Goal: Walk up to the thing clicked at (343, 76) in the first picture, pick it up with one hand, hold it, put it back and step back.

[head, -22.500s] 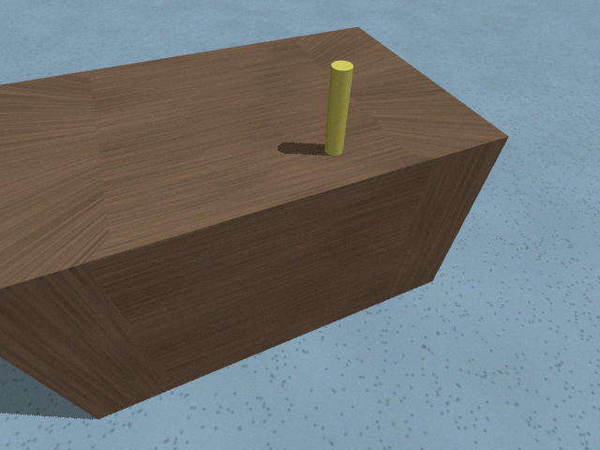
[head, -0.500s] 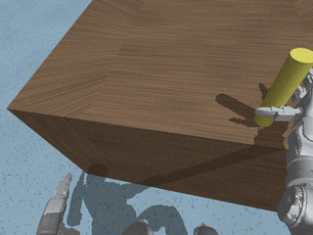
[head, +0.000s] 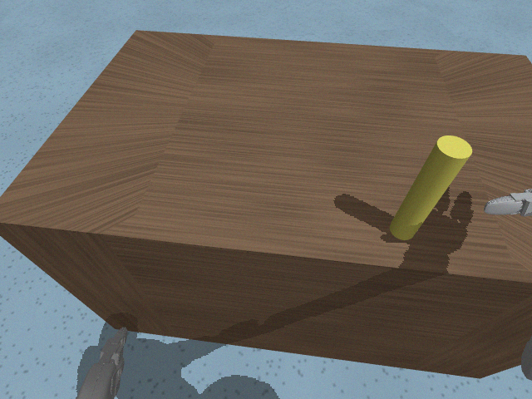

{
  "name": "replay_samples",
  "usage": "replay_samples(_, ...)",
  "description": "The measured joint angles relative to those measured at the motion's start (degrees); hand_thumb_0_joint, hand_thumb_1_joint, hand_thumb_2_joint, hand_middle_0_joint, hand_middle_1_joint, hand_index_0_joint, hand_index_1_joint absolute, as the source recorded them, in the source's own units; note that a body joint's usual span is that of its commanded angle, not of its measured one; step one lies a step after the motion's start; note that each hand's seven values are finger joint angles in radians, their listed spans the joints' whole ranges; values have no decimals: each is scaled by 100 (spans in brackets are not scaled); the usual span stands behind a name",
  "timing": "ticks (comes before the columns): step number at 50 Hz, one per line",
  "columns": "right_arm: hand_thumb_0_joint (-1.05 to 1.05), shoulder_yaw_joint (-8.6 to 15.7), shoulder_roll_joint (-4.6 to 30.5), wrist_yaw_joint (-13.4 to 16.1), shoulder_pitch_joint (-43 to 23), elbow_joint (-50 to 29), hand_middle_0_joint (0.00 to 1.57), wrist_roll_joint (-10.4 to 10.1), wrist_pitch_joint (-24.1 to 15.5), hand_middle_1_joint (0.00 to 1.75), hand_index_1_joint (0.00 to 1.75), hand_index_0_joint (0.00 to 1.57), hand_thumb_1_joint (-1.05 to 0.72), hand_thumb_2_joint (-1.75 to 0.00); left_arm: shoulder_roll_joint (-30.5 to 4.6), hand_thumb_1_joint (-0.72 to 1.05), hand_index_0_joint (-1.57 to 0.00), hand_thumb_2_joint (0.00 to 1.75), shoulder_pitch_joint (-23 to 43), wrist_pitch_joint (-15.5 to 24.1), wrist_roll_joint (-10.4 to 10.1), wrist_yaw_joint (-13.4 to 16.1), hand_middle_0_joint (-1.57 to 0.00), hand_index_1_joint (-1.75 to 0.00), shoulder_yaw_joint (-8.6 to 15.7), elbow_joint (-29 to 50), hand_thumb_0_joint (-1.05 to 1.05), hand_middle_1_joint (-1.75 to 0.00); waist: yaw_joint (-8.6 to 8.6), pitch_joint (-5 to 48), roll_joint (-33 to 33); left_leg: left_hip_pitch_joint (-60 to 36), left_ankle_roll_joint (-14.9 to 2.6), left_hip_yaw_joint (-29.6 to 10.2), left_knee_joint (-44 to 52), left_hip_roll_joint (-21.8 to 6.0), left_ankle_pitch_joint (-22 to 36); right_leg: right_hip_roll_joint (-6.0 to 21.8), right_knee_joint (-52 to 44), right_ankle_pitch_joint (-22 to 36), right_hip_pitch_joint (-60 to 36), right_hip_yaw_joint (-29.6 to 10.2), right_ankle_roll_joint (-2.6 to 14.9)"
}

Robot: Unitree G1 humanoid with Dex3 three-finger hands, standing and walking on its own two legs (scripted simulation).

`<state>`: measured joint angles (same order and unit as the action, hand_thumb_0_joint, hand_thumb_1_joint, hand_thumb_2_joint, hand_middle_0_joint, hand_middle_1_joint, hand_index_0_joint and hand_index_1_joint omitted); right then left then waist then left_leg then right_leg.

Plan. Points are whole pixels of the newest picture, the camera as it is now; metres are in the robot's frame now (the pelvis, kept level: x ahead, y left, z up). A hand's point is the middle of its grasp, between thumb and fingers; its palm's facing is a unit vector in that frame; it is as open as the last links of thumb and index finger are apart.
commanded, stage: sink last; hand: right
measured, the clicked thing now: (423, 194) +0.44 -0.22 +0.06
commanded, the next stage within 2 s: home in 1.02 s
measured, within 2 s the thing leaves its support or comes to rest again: neither
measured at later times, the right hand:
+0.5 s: hand (529, 305) +0.25 -0.28 +0.10, palm faces +0.38 +0.85 -0.35, open 17.4 cm
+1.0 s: hand out of the picture +0.17 -0.26 +0.12, palm faces +0.44 +0.79 -0.42, open 17.5 cm
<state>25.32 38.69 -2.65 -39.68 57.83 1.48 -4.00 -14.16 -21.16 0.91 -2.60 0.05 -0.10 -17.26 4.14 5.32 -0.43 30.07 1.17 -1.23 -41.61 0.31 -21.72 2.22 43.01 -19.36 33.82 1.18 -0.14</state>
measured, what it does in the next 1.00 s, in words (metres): stands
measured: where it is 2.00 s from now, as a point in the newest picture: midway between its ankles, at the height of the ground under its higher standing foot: outside the picture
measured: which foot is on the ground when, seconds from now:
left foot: down 0.00-1.00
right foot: down 0.00-1.00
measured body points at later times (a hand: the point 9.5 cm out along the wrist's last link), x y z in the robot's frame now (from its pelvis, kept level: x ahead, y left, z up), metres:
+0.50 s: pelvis +0.01 +0.00 +0.02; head +0.02 +0.01 +0.47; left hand +0.17 +0.26 -0.05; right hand +0.22 -0.32 +0.12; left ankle -0.01 +0.13 -0.71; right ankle +0.02 -0.12 -0.71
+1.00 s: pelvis -0.01 +0.02 +0.02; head +0.00 +0.04 +0.47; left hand +0.16 +0.28 -0.07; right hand +0.14 -0.30 +0.14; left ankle -0.01 +0.13 -0.71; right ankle +0.02 -0.12 -0.71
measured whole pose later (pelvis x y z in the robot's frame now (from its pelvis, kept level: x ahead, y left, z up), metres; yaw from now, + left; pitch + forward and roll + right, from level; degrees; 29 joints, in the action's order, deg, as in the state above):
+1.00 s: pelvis -0.01 +0.02 +0.02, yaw -3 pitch -1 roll -1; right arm 19.6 18.8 3.0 25.5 -8.7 -3.4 -10.1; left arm -12.6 -18.2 5.3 -1.0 5.6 7.4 -30.7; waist -3.1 -0.5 -2.3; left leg 13.9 -0.4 1.2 -34.6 -0.8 -19.9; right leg 0.9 32.3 -14.6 17.0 -0.9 -1.7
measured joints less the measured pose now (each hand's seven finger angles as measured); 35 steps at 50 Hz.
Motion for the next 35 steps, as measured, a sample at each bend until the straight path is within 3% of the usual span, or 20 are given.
replay_samples(5, -2, 29, 67, 322, 273, -316, 6, 16, 63, 6, 5, 7, 56, -4, -47, -51, -6, 5, 13, -4, -27, 55, -5, -4, -60, -241, -1, -4, -147, -81, 49, -228, -20, 48, 211, 5, 66, 2, -158, 51, -188, -45, -21)
replay_samples(9, -2, -72, -97, 421, 823, -918, 6, -78, 54, 5, 5, 6, 56, -4, -13, -51, -6, 6, 33, 81, -27, 71, -5, -4, -24, -292, -1, -4, -261, -40, -2, -451, -24, 63, 384, 9, 105, 6, -267, 59, -379, -56, -23)
replay_samples(17, -2, -423, -1094, 385, 3234, -3619, 6, -444, 190, 5, 5, 6, 53, -5, -5, -51, -7, 6, -12, 82, -119, 92, -6, -4, 325, -435, -1, -4, -460, -14, -182, -1002, 16, 15, 645, -55, 119, -53, -531, 63, -943, 5, 22)
replay_samples(24, -2, -740, -1804, 511, 5255, -5842, 6, -564, 77, 6, 5, 6, 54, -5, 41, -51, -6, 6, 23, -25, -97, 271, -5, -4, 559, -568, -1, -4, -605, -257, -125, -1380, -3, 58, 752, -94, 124, -96, -717, 129, -1337, -30, 2)
replay_samples(29, -2, -814, -2007, 576, 6263, -6695, 6, -583, -45, 6, 5, 6, 55, -4, 108, -51, -6, 6, 90, 48, -22, 379, -5, -4, 692, -647, -1, -4, -680, -334, -127, -1510, -31, 131, 768, -104, 126, -112, -783, 186, -1462, -101, -27)
replay_samples(35, -2, -935, -2200, 539, 6967, -6985, 6, -567, -130, 6, 6, 6, 55, -4, 131, -51, -6, 5, 184, 117, 21, 425, -5, -4, 803, -828, -1, -5, -726, -399, -209, -1541, -58, 199, 696, -133, 116, -145, -820, 264, -1513, -167, -53)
